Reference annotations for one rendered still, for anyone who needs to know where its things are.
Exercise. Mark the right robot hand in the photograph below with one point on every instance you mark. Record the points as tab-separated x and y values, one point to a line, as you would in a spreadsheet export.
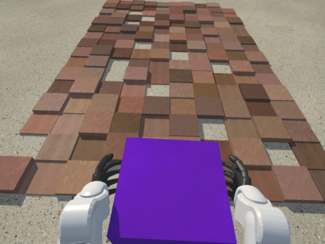
240	176

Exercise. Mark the carton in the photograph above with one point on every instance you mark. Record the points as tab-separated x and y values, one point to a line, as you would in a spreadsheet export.
171	192

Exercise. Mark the left robot hand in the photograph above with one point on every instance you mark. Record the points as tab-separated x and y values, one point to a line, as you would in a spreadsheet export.
101	173

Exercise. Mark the robot left forearm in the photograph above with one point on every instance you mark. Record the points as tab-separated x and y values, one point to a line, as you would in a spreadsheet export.
81	221

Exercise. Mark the robot right forearm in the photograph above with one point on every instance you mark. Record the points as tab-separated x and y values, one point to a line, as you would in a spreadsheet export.
262	223

